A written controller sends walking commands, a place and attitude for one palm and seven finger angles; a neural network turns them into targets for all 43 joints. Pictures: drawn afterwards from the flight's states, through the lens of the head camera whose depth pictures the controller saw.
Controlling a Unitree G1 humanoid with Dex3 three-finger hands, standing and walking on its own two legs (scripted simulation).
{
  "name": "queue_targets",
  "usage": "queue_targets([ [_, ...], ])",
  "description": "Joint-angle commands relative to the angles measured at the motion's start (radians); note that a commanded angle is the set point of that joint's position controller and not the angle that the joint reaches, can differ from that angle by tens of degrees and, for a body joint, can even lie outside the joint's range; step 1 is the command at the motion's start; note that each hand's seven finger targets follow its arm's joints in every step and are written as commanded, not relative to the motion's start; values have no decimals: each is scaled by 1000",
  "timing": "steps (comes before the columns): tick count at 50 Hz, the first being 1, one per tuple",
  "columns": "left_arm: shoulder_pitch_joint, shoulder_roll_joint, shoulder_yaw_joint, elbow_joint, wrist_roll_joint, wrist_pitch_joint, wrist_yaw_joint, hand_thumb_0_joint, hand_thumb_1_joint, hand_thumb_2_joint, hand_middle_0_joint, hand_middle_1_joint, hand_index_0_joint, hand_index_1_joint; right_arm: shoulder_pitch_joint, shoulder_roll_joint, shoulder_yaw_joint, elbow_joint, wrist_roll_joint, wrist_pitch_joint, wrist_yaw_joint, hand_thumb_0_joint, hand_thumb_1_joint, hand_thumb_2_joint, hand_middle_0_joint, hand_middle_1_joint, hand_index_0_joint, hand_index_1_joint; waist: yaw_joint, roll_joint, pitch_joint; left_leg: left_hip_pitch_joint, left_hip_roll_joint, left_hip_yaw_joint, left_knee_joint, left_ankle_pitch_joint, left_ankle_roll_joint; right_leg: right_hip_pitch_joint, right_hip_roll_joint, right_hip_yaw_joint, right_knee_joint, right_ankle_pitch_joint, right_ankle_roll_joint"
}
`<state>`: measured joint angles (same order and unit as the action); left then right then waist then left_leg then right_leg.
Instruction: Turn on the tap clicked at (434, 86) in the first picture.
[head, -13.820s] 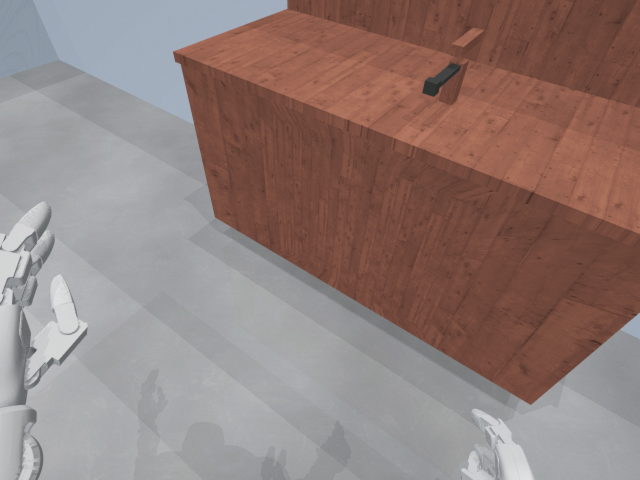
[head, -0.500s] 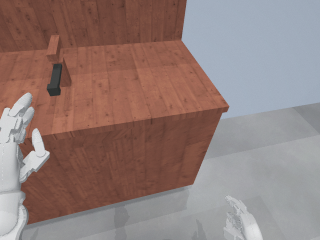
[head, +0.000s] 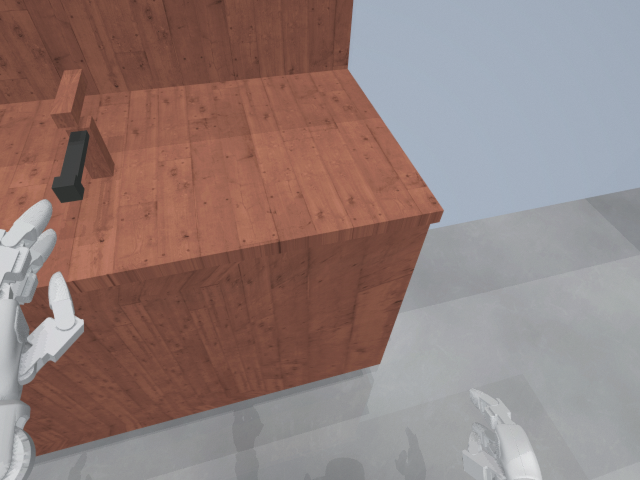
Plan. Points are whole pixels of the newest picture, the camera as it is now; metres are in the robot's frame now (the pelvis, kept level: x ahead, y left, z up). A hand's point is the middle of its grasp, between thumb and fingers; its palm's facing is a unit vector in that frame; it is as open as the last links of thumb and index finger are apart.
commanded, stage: look again from close up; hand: left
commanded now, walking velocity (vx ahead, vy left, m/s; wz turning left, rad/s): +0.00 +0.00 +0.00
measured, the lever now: (68, 188) +0.44 +0.40 +0.09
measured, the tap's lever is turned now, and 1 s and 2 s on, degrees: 0 0 0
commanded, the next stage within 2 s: shuffle to correct the standing spot in 0.38 s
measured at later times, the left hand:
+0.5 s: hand (71, 330) +0.21 +0.25 +0.15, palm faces +0.38 -0.85 -0.37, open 7.4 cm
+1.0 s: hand (78, 265) +0.27 +0.27 +0.16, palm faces +0.40 -0.83 -0.40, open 7.4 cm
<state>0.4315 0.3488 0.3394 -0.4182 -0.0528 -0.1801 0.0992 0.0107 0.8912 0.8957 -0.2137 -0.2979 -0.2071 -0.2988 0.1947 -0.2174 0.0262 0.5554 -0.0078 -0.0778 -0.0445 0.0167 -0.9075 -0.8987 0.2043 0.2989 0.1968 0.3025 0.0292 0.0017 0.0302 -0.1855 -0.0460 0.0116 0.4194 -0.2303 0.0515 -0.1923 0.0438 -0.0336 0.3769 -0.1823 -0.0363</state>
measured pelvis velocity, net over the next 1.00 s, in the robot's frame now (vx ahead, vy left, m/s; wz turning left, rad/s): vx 0.05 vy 0.03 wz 0.04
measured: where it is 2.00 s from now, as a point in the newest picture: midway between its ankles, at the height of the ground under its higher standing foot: outside the picture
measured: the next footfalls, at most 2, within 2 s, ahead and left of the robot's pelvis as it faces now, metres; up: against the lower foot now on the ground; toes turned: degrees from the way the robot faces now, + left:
left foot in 1.20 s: +0.19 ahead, +0.19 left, +0.00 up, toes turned -2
right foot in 1.42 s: +0.17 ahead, -0.02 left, +0.00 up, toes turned -2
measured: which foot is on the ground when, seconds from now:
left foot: down 0.00-1.00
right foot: down 0.00-1.00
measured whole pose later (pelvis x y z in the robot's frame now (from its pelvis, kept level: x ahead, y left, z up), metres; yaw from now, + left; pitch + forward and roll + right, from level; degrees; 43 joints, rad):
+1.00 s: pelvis +0.05 +0.03 -0.02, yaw +2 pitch +1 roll -2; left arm 0.40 0.39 0.36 -0.50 -0.03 -0.22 0.12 0.01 0.89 0.90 -0.21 -0.30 -0.20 -0.30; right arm 0.24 -0.20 0.01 0.57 -0.01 -0.08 -0.02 0.02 -0.91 -0.90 0.21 0.30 0.20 0.30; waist -0.01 0.01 0.02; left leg -0.28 -0.08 0.00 0.73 -0.38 0.06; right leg -0.22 -0.01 -0.09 0.60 -0.40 -0.01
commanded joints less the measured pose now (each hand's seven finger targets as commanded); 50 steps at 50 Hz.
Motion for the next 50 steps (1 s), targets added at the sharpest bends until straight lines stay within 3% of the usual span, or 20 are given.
queue_targets([
  [1,-92,176,106,-227,-6,-70,19,0,900,900,-200,-300,-200,-300,-89,-112,-44,-159,3,-58,-11,0,-900,-900,200,300,200,300,-2,19,-153,15,67,-59,-58,195,-59,83,-85,96,-69,180,16],
  [4,-95,185,109,-231,-5,-68,21,0,900,900,-200,-300,-200,-300,-93,-115,-45,-157,1,-60,-12,0,-900,-900,200,300,200,300,-4,49,-142,27,60,-54,-64,166,-57,58,-86,104,-95,138,17],
  [9,-87,177,105,-198,-2,-62,22,0,900,900,-200,-300,-200,-300,-84,-114,-46,-152,2,-53,-14,0,-900,-900,200,300,200,300,-5,28,-125,5,58,-56,-85,112,-55,57,-81,96,-128,65,22],
  [23,-61,179,102,-223,-3,-61,24,0,900,900,-200,-300,-200,-300,-69,-116,-47,-155,6,-51,-15,0,-900,-900,200,300,200,300,-2,39,-145,-19,66,-69,-112,142,-59,113,-65,57,-83,123,29],
  [24,-68,186,105,-235,-3,-61,23,0,900,900,-200,-300,-200,-300,-76,-120,-49,-156,6,-52,-15,0,-900,-900,200,300,200,300,-4,60,-140,-17,64,-70,-115,158,-66,108,-63,53,-76,125,27],
  [27,-53,176,97,-207,-2,-61,25,0,900,900,-200,-300,-200,-300,-71,-123,-56,-151,1,-50,-15,0,-900,-900,200,300,200,300,-7,24,-142,-57,67,-69,-94,14,-44,110,-83,69,-71,-4,20],
  [31,-72,163,76,-203,3,-61,26,0,900,900,-200,-300,-200,-300,-76,-129,-62,-148,-3,-45,-13,0,-900,-900,200,300,200,300,-17,16,-72,-113,65,-87,-49,-185,-18,11,-121,134,-98,-286,-8],
  [33,-98,171,80,-206,8,-63,28,0,900,900,-200,-300,-200,-300,-70,-129,-63,-143,-3,-44,-13,0,-900,-900,200,300,200,300,-19,-5,-50,-148,63,-98,-21,-240,-9,-16,-135,158,-91,-362,-21],
  [35,-134,174,79,-225,11,-68,30,0,900,900,-200,-300,-200,-300,-72,-129,-64,-138,-3,-45,-13,0,-900,-900,200,300,200,300,-23,10,-47,-147,67,-103,12,-205,-4,-25,-148,170,-49,-345,-35],
  [37,-153,181,85,-243,14,-76,33,0,900,900,-200,-300,-200,-300,-64,-134,-67,-136,0,-48,-10,0,-900,-900,200,300,200,300,-24,45,-66,-136,85,-131,9,-157,4,-13,-134,144,49,-251,-35],
  [38,-154,191,96,-250,15,-81,35,0,900,900,-200,-300,-200,-300,-66,-136,-67,-134,-1,-50,-9,0,-900,-900,200,300,200,300,-22,75,-79,-127,105,-162,-10,-127,11,-7,-116,115,115,-187,-27],
  [39,-164,208,113,-277,13,-86,35,0,900,900,-200,-300,-200,-300,-75,-135,-65,-137,1,-54,-11,0,-900,-900,200,300,200,300,-26,145,-87,-89,130,-199,-43,-75,11,-28,-92,76,205,-106,-15],
  [40,-152,199,107,-278,16,-89,36,0,900,900,-200,-300,-200,-300,-66,-133,-63,-134,1,-55,-10,0,-900,-900,200,300,200,300,-23,169,-93,-66,172,-262,-62,15,15,-45,-69,20,285,-38,2],
  [42,-137,201,107,-302,18,-99,34,0,900,900,-200,-300,-200,-300,-47,-127,-66,-133,-2,-62,-2,0,-900,-900,200,300,200,300,-25,171,-113,70,214,-299,-35,338,15,-142,-55,-13,325,-119,13],
  [44,-127,208,113,-316,21,-103,32,0,900,900,-200,-300,-200,-300,-45,-129,-68,-134,-3,-69,10,0,-900,-900,200,300,200,300,-30,186,-111,138,215,-268,12,560,-10,-174,-50,-31,304,-176,6],
  [46,-81,191,109,-292,20,-102,32,0,900,900,-200,-300,-200,-300,-40,-127,-71,-133,-2,-60,21,0,-900,-900,200,300,200,300,-23,154,-114,61,193,-202,88,645,-48,-62,-60,-48,229,-124,-12],
  [47,-55,189,119,-274,18,-101,31,0,900,900,-200,-300,-200,-300,-47,-130,-75,-138,3,-53,25,0,-900,-900,200,300,200,300,-7,115,-132,-73,168,-150,170,620,-66,95,-74,-37,186,-13,-33],
  [48,-22,201,143,-262,14,-101,34,0,900,900,-200,-300,-200,-300,-50,-130,-83,-144,10,-46,28,0,-900,-900,200,300,200,300,18,5,-182,-272,120,-94,364,544,-90,309,-146,54,168,175,-95],
  [49,30,207,155,-218,-3,-97,36,0,900,900,-200,-300,-200,-300,-48,-123,-91,-145,18,-46,29,0,-900,-900,200,300,200,300,22,-216,-210,-458,18,1,663,354,-113,429,-328,312,117,368,-211],
  [50,-10,189,148,-236,-18,-120,36,0,900,900,-200,-300,-200,-300,-58,-136,-101,-142,26,-49,38,0,-900,-900,200,300,200,300,18,-273,-149,-630,-2,-7,882,-230,-82,442,-484,478,60,493,-299],
])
